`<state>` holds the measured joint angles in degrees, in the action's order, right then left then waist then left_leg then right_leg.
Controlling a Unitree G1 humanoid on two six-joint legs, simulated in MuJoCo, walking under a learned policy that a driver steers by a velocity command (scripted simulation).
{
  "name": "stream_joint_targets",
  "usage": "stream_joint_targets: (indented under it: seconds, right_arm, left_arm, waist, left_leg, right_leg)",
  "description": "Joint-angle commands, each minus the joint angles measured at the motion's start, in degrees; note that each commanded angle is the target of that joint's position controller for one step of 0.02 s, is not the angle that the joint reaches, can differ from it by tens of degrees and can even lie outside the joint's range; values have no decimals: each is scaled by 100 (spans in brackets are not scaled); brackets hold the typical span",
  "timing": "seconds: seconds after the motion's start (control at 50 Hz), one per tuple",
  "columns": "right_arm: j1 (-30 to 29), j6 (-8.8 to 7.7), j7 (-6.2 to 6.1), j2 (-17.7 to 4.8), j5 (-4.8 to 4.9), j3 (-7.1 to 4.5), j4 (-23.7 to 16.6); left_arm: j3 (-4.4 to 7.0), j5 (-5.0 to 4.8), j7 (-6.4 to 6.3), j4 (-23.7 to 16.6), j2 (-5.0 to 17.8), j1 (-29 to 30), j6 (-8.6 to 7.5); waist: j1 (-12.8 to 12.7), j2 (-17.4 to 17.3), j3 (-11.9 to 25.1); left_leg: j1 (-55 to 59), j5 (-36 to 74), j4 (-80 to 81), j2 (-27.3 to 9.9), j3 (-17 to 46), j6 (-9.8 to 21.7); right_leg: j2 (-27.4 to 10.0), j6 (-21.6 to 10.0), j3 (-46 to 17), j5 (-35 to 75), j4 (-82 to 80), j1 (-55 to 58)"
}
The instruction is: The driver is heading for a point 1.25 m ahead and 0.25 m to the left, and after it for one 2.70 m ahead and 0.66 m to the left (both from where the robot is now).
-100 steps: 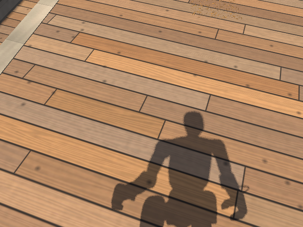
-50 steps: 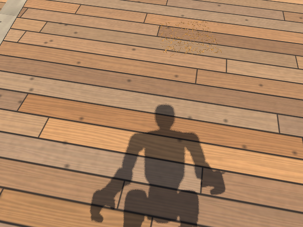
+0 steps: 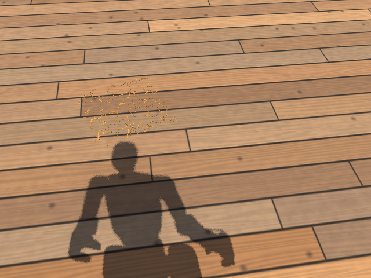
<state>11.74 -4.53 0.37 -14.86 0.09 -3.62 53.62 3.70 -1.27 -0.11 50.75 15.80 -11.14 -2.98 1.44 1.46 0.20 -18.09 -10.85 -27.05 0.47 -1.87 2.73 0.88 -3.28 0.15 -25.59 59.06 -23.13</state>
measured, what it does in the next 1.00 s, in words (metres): walks ahead: right foot, then left foot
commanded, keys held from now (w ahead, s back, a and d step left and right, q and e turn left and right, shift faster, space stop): w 1.00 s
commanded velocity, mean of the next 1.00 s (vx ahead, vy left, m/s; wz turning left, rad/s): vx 0.47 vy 0.00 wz -0.01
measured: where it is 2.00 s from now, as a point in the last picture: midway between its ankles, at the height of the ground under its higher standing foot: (191, 162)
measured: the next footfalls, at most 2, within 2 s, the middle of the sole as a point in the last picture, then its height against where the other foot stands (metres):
right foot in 0.32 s outside the picture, level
left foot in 0.86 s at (170, 252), level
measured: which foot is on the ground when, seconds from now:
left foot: down 0.00-0.32, up 0.34-0.84, down 0.86-1.00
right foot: up 0.00-0.30, down 0.32-0.86, up 0.88-1.00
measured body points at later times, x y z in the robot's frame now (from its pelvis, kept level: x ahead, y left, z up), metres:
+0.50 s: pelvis +0.21 -0.09 +0.01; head +0.23 -0.11 +0.46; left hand +0.26 +0.19 -0.11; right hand +0.32 -0.36 -0.13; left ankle +0.21 +0.08 -0.66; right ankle +0.21 -0.17 -0.74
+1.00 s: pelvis +0.50 -0.04 +0.00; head +0.53 -0.04 +0.45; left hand +0.53 +0.23 -0.14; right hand +0.62 -0.30 -0.12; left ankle +0.56 +0.05 -0.74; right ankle +0.41 -0.18 -0.64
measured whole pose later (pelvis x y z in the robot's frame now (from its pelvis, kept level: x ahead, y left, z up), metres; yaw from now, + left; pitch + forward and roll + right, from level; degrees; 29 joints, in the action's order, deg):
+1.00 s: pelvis +0.50 -0.04 +0.00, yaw +0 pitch +1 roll +1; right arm 8.0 -4.9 1.9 -14.3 -0.1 -3.5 51.9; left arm 3.4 -1.5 -0.3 57.0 14.6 -16.2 -5.3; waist -0.3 1.2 -2.7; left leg -18.0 -7.8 -24.8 2.9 -4.2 4.0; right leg -3.5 -2.4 -1.9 -21.2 68.2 -23.3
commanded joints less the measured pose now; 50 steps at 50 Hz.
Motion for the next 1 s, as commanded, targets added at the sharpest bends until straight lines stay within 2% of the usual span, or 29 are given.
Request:
stream_joint_targets:
  seconds: [0.02,0.08,0.12,0.22,0.26,0.28,0.3,0.32,0.34,0.36,0.38,0.4,0.42,0.46,0.56,0.64,0.72,0.76,0.8,0.82,0.84,0.86,0.88,0.9,0.92,0.94,0.96,0.98,1.0]
  right_arm:
    - [8,-71,-37,-703,-15,-124,-233]
    - [99,-69,-93,-943,30,-201,-191]
    - [202,-69,-109,-1056,56,-242,-142]
    - [537,-10,-78,-1109,138,-280,42]
    - [470,35,-76,-1101,175,-282,59]
    - [435,59,-80,-1043,177,-262,57]
    - [397,73,-83,-900,145,-209,48]
    - [386,70,-72,-550,69,-93,-2]
    - [514,-27,-69,-90,-29,42,-264]
    - [417,-119,-85,-467,68,-36,-294]
    - [183,-189,-56,-805,201,-120,-349]
    - [45,-210,-52,-829,224,-128,-342]
    - [-13,-205,-73,-763,164,-138,-309]
    - [-35,-119,-62,-633,101,-154,-305]
    - [-652,0,-41,-382,20,-113,-535]
    - [-1425,-14,49,-224,74,-21,-752]
    - [-2044,-59,177,-217,112,37,-981]
    - [-2185,-97,252,-272,127,40,-1084]
    - [-1880,-116,277,-460,122,-30,-1048]
    - [-1427,-115,259,-625,108,-113,-938]
    - [-491,-106,219,-862,103,-247,-656]
    - [627,-87,156,-1170,22,-352,-390]
    - [1179,-53,142,-1559,5,-435,-232]
    - [1151,-22,131,-1065,44,-275,-220]
    - [590,-33,110,-871,78,-205,-286]
    - [92,-58,106,-716,54,-153,-397]
    - [-206,-90,130,-546,-5,-107,-420]
    - [-343,-127,144,-423,-67,-66,-419]
    - [-367,-140,164,-381,-73,-56,-389]
  left_arm:
    - [161,38,-9,-398,496,325,-109]
    - [94,85,-24,-377,270,509,-104]
    - [42,77,-15,-393,180,718,-113]
    - [39,2,47,-425,341,1069,-136]
    - [66,5,77,-367,417,907,-167]
    - [103,13,77,-249,474,612,-167]
    - [187,3,53,-51,604,47,-159]
    - [340,19,0,167,990,-798,-169]
    - [478,70,-29,243,1661,-1311,-122]
    - [390,83,50,286,1394,-1494,-183]
    - [263,86,80,170,1018,-1024,-246]
    - [192,117,100,79,767,-679,-278]
    - [139,139,119,24,619,-378,-287]
    - [69,172,125,48,426,-239,-296]
    - [110,123,3,297,643,-688,-310]
    - [85,90,-54,451,636,-1015,-289]
    - [92,62,-72,693,640,-1463,-189]
    - [122,53,-94,761,689,-1521,-123]
    - [164,58,-111,746,805,-1385,-75]
    - [187,60,-117,733,869,-1308,-45]
    - [160,70,-118,700,813,-1187,-7]
    - [89,138,-113,574,676,-1132,-13]
    - [-138,144,-20,540,-87,-1872,-136]
    - [-65,34,26,622,252,-1577,-304]
    - [59,-133,48,385,654,-942,-397]
    - [67,-161,15,300,676,-585,-430]
    - [107,-78,-35,285,620,-432,-406]
    - [129,-22,-64,317,505,-573,-330]
    - [114,0,-75,346,339,-704,-247]
  waist:
    - [-10,-814,-20]
    - [26,-774,24]
    - [91,-764,19]
    - [218,-785,-103]
    - [26,-744,-127]
    - [-141,-711,-80]
    - [-405,-651,86]
    - [-732,-21,524]
    - [-694,1635,890]
    - [-799,1489,1083]
    - [-662,1011,544]
    - [-549,763,279]
    - [-422,542,82]
    - [-226,541,-27]
    - [-259,200,-144]
    - [-481,224,-357]
    - [-650,170,-598]
    - [-596,197,-621]
    - [-335,357,-357]
    - [-75,490,-28]
    - [398,457,508]
    - [793,156,1291]
    - [457,-1288,2238]
    - [606,-1167,2292]
    - [518,-1006,1277]
    - [324,-543,689]
    - [129,-302,275]
    - [-100,-438,166]
    - [-212,-532,142]
  left_leg:
    - [1063,-1414,1894,-1523,2173,912]
    - [733,-600,2043,-1294,1401,881]
    - [632,-254,2038,-1232,1081,843]
    - [852,-320,1826,-1417,992,795]
    - [788,-474,1570,-1469,961,685]
    - [675,-475,1327,-1417,903,600]
    - [456,-128,801,-1262,759,478]
    - [-44,168,-722,-823,265,221]
    - [-1931,-1337,-2847,-30,-288,-180]
    - [-2706,-2183,-4000,54,412,-167]
    - [-3174,-1753,-4403,-331,623,9]
    - [-3102,-1192,-4330,-568,556,106]
    - [-2922,-750,-4027,-716,538,109]
    - [-2384,-235,-3498,-876,548,55]
    - [-2501,824,-2148,-777,396,-223]
    - [-2081,1714,-938,-561,145,-216]
    - [-2204,1634,-341,-437,96,-88]
    - [-2206,1300,-168,-390,89,40]
    - [-1559,875,-89,-172,-63,200]
    - [-851,712,-115,31,-219,312]
    - [421,915,-13,144,-302,495]
    - [2400,1116,-358,-665,591,831]
    - [4579,-60,61,-2168,3412,1836]
    - [4500,-531,796,-2251,4323,1765]
    - [3646,-540,971,-2053,3415,1470]
    - [2634,-128,1179,-1836,2679,1309]
    - [1789,319,1379,-1628,2160,1208]
    - [1243,548,1558,-1443,1791,1116]
    - [922,576,1716,-1358,1614,1111]
  right_leg:
    - [-642,69,-312,554,-183,-1504]
    - [-608,274,-72,1260,-1195,-1005]
    - [-543,346,20,1670,-1861,-695]
    - [-466,339,91,1920,-2643,-377]
    - [-429,201,158,1878,-2897,42]
    - [-371,134,219,1797,-2987,455]
    - [-296,35,247,1639,-3087,1154]
    - [-852,-229,-522,1276,-3396,2216]
    - [-2099,-969,-2784,538,-4095,3654]
    - [-2382,-1374,-4120,-649,-4629,3708]
    - [-2234,-1195,-3559,-804,-4613,3327]
    - [-1943,-992,-2854,-403,-4648,2884]
    - [-1729,-883,-2372,173,-4757,2458]
    - [-1484,-752,-1700,1251,-4972,1936]
    - [-1347,-805,-885,2955,-5132,1984]
    - [-1152,-671,-413,2928,-5299,1889]
    - [-1380,-687,-356,3153,-5117,2584]
    - [-1549,-657,-363,3621,-4862,2976]
    - [-1595,-553,-310,5004,-4381,3178]
    - [-1547,-490,-249,6077,-3861,3195]
    - [-1308,-341,-55,6541,-2846,2894]
    - [-1056,-188,45,5195,-1271,1565]
    - [69,231,62,1226,1062,-844]
    - [133,125,-785,-710,1794,-1505]
    - [-218,41,-706,-410,1975,-1974]
    - [-533,21,-517,144,1694,-1844]
    - [-720,48,-420,489,1310,-1605]
    - [-891,56,-466,718,1028,-1183]
    - [-943,81,-463,797,841,-918]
